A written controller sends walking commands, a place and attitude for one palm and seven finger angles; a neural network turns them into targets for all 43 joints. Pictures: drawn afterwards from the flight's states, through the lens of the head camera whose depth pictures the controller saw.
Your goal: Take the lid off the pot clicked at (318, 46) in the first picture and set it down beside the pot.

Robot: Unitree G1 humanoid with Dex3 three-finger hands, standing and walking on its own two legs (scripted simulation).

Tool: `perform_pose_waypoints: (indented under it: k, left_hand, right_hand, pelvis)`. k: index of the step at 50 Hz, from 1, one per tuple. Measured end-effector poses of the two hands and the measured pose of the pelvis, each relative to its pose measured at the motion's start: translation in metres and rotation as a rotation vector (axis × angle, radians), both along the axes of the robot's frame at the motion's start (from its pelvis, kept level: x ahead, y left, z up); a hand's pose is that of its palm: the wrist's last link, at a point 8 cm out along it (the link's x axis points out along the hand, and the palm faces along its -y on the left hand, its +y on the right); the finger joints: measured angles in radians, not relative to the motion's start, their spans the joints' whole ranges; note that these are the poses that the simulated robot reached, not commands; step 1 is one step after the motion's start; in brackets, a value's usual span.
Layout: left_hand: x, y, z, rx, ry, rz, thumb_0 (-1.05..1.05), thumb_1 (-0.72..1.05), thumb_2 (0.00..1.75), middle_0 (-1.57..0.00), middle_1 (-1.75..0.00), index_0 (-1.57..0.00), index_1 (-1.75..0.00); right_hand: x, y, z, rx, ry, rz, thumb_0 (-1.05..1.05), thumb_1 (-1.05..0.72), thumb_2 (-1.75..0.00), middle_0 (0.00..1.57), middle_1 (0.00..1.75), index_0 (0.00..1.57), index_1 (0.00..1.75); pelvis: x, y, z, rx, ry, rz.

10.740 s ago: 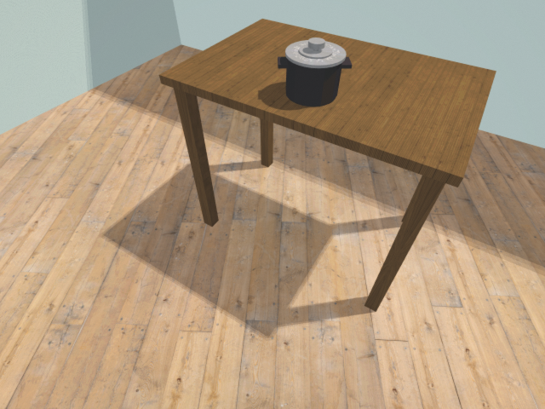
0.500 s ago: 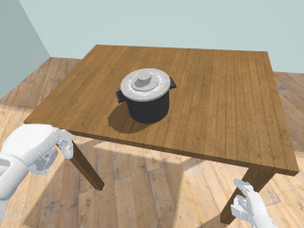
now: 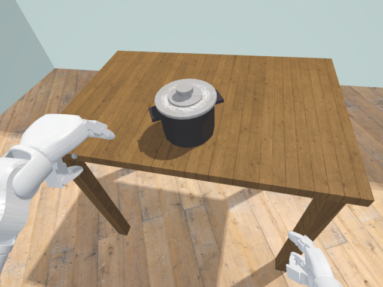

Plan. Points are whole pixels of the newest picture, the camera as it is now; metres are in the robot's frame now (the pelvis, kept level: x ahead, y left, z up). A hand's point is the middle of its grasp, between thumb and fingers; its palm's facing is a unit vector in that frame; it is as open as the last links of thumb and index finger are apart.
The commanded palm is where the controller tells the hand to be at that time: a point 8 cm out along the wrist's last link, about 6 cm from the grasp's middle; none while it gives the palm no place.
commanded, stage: reach forward and open the fingers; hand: left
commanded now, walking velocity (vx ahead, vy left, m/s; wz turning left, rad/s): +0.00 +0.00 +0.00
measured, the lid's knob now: (184, 89) +0.55 +0.08 +0.13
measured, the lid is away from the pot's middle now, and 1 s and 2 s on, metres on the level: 0.00 0.00 0.00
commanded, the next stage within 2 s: move the open hand above the knob in 0.04 s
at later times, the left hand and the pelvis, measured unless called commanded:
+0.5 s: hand (89, 106) +0.37 +0.23 +0.22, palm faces -0.05 -0.04 -1.00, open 10.0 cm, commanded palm +0.33 +0.20 +0.26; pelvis +0.02 -0.01 +0.00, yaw +1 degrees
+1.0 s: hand (145, 108) +0.41 +0.14 +0.18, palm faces -0.20 +0.06 -0.98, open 10.0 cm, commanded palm +0.40 +0.16 +0.26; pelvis +0.02 -0.02 +0.00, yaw +0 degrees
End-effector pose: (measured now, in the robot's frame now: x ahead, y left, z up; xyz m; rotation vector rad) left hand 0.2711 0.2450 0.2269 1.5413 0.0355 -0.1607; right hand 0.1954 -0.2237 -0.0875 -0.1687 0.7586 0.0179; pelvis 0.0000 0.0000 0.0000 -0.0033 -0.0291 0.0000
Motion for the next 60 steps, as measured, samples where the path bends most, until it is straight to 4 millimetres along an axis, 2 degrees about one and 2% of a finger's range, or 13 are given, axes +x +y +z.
perform_pose_waypoints:
  k: [3,9,17,24,27,32,36,40,47,50,55,57,60]
  left_hand:
    - [0.007,-0.004,0.005,0.072,0.000,-0.038,0.00,-0.29,1.46,-0.86,-0.10,-0.87,-0.10]
    - [0.026,0.019,0.038,0.023,-0.085,0.078,0.00,-0.30,1.47,-0.86,-0.09,-0.87,-0.09]
    - [0.041,-0.027,0.003,0.029,0.030,-0.045,0.00,-0.30,1.48,-0.86,-0.08,-0.86,-0.08]
    - [0.076,-0.014,0.046,0.011,-0.079,0.075,0.00,-0.30,1.48,-0.86,-0.08,-0.87,-0.08]
    - [0.080,-0.024,0.032,-0.037,-0.031,0.092,0.00,-0.30,1.48,-0.86,-0.08,-0.86,-0.08]
    - [0.082,-0.070,-0.001,0.021,0.073,-0.080,0.00,-0.30,1.48,-0.86,-0.08,-0.86,-0.08]
    - [0.104,-0.068,0.023,0.080,0.007,-0.061,0.00,-0.30,1.48,-0.86,-0.08,-0.87,-0.08]
    - [0.119,-0.051,0.047,-0.033,-0.058,0.075,0.00,-0.30,1.48,-0.86,-0.08,-0.87,-0.08]
    - [0.119,-0.098,-0.004,0.015,0.100,-0.061,0.00,-0.30,1.48,-0.86,-0.08,-0.86,-0.08]
    - [0.131,-0.103,0.006,0.066,0.072,-0.093,0.00,-0.30,1.48,-0.86,-0.08,-0.86,-0.08]
    - [0.159,-0.080,0.045,-0.031,-0.015,0.064,0.00,-0.30,1.48,-0.86,-0.08,-0.87,-0.08]
    - [0.163,-0.080,0.039,-0.036,0.016,0.099,0.00,-0.30,1.48,-0.86,-0.08,-0.86,-0.08]
    - [0.162,-0.101,0.012,0.013,0.093,0.049,0.00,-0.30,1.48,-0.85,-0.08,-0.86,-0.08]
  right_hand:
    - [0.003,0.003,0.001,-0.013,-0.004,0.004,0.02,-0.91,-0.90,0.20,0.30,0.20,0.30]
    - [0.009,0.008,0.002,0.012,-0.014,0.017,0.02,-0.91,-0.90,0.20,0.30,0.20,0.30]
    - [0.022,0.013,0.002,0.021,-0.018,0.036,0.02,-0.91,-0.90,0.20,0.30,0.20,0.30]
    - [0.026,0.008,-0.002,0.041,0.014,0.039,0.02,-0.91,-0.90,0.20,0.30,0.20,0.30]
    - [0.027,0.004,-0.005,0.072,0.027,0.029,0.02,-0.91,-0.90,0.20,0.30,0.20,0.30]
    - [0.030,-0.004,-0.006,0.045,0.037,0.019,0.02,-0.91,-0.90,0.20,0.30,0.20,0.30]
    - [0.028,-0.010,-0.008,0.021,0.054,0.015,0.02,-0.91,-0.90,0.20,0.30,0.20,0.30]
    - [0.023,-0.015,-0.011,0.060,0.069,0.001,0.02,-0.91,-0.90,0.19,0.30,0.20,0.30]
    - [0.021,-0.021,-0.013,0.058,0.087,-0.021,0.02,-0.91,-0.90,0.19,0.30,0.20,0.30]
    - [0.018,-0.024,-0.012,0.025,0.082,-0.034,0.02,-0.91,-0.90,0.19,0.30,0.20,0.30]
    - [0.007,-0.029,-0.016,0.039,0.108,-0.058,0.01,-0.91,-0.90,0.19,0.30,0.20,0.30]
    - [0.003,-0.030,-0.018,0.057,0.125,-0.066,0.01,-0.91,-0.90,0.19,0.30,0.20,0.30]
    - [-0.002,-0.032,-0.021,0.062,0.148,-0.078,0.02,-0.91,-0.90,0.19,0.30,0.20,0.30]
  pelvis:
    - [0.000,0.001,0.000,0.002,-0.003,0.004]
    - [0.001,0.001,0.000,0.001,0.008,0.009]
    - [0.007,0.001,-0.001,0.002,0.014,0.012]
    - [0.015,-0.005,0.000,0.003,0.036,0.019]
    - [0.020,-0.005,0.000,0.002,0.051,0.011]
    - [0.023,-0.008,0.000,0.004,0.042,0.007]
    - [0.022,-0.013,0.000,0.006,0.040,0.014]
    - [0.026,-0.016,0.000,0.009,0.061,0.013]
    - [0.026,-0.018,-0.001,0.010,0.054,0.006]
    - [0.024,-0.021,-0.001,0.011,0.047,0.008]
    - [0.026,-0.023,-0.001,0.013,0.069,0.012]
    - [0.028,-0.022,-0.001,0.014,0.078,0.010]
    - [0.029,-0.020,-0.002,0.013,0.079,0.007]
